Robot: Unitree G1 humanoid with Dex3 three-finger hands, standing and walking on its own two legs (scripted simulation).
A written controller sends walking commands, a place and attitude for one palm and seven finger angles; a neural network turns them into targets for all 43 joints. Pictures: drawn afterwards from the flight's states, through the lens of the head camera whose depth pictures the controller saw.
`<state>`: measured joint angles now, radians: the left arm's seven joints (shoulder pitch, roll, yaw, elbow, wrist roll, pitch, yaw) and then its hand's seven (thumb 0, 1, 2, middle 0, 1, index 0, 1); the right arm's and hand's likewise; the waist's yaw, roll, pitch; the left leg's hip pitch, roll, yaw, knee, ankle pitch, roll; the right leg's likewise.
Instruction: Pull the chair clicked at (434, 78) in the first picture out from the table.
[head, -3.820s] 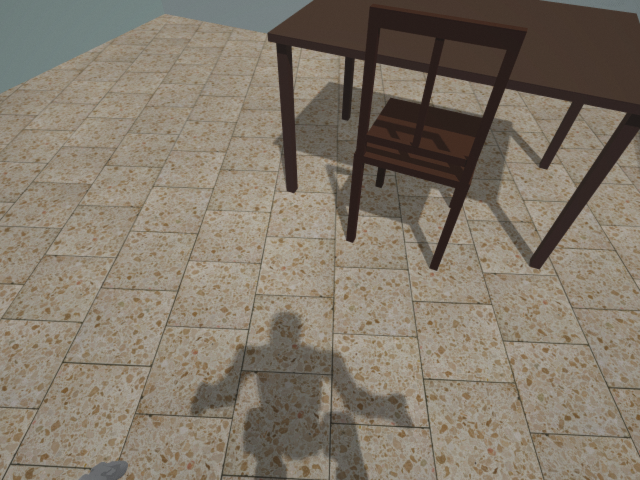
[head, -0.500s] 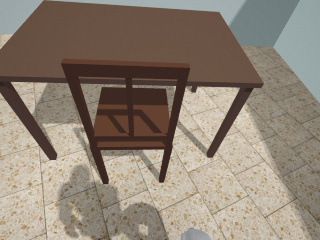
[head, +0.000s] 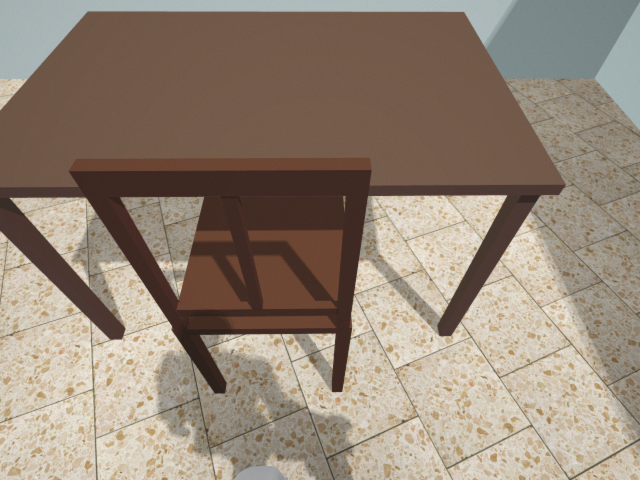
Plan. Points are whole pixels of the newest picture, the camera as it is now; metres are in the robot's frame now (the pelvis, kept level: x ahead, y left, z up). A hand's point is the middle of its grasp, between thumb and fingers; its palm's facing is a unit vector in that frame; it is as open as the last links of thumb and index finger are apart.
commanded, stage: come to a stop and stand still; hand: left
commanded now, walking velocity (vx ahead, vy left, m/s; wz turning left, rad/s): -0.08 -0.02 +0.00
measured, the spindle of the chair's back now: (246, 258) +0.45 +0.16 -0.07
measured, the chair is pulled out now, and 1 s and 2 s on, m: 0.00 0.00 0.00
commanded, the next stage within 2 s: look again from close up in 1.96 s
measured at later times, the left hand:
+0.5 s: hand out of the picture -0.07 +0.22 -0.17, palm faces +0.00 -0.98 -0.18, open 7.4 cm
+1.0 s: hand out of the picture -0.07 +0.10 -0.17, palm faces +0.04 -0.99 -0.12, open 7.4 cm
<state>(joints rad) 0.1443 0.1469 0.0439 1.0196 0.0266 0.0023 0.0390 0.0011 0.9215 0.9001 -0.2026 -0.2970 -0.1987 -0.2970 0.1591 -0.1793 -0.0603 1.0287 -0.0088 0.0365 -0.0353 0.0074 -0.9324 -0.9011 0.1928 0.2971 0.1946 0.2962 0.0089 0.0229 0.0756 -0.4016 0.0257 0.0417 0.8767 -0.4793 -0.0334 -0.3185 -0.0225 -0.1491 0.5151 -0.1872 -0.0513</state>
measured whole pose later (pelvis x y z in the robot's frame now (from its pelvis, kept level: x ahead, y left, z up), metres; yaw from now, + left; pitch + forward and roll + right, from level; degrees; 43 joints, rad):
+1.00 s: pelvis -0.04 -0.03 +0.01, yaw +0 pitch -2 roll +0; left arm 0.34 0.05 0.00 1.16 0.00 -0.01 0.04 0.01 0.91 0.90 -0.20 -0.30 -0.20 -0.30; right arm 0.38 -0.08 0.00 1.20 -0.01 0.02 -0.04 0.00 -0.91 -0.90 0.19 0.30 0.20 0.30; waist -0.03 0.01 0.02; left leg -0.26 0.06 0.03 0.43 -0.14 -0.04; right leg -0.05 0.06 -0.07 0.40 -0.33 -0.08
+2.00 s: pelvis +0.00 -0.01 +0.01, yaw -2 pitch -1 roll +2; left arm 0.30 0.14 0.00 1.14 0.00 0.00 0.04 0.01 0.91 0.90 -0.20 -0.30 -0.20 -0.30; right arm 0.25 -0.14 0.01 1.17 -0.01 0.01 -0.04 0.00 -0.92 -0.90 0.20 0.30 0.20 0.30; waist 0.00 -0.01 0.04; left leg -0.19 0.00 0.08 0.40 -0.19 0.00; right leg 0.01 0.00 -0.03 0.36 -0.36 -0.03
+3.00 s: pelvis -0.05 +0.06 +0.01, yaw -1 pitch +0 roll +0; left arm 0.38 0.17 -0.02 1.09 0.02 -0.01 0.03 0.01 0.91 0.90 -0.20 -0.30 -0.20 -0.30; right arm 0.23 -0.16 0.00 1.10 0.00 0.00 -0.01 0.01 -0.92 -0.90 0.20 0.30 0.20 0.30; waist 0.01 -0.04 0.04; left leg -0.29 -0.05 0.08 0.44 -0.14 0.08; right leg -0.11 -0.06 -0.02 0.43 -0.32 0.05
